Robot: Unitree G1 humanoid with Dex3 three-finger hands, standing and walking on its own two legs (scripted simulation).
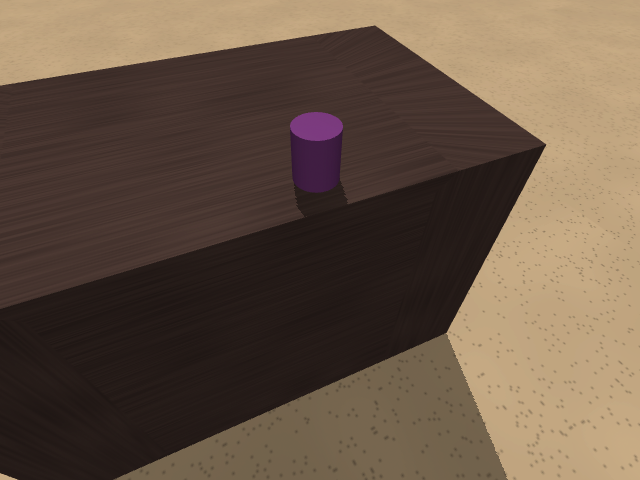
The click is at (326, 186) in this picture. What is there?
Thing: squat round
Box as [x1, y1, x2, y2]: [290, 112, 342, 192]
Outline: 309,112 295,117 290,123 292,177 294,183 298,187 307,191 318,192 332,188 338,181 342,124 339,119 330,114 322,112
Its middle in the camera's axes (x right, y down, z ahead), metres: +0.00 -0.16 +0.68
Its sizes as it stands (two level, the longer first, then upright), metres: 0.088 0.088 0.108
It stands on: a support 0.80 m high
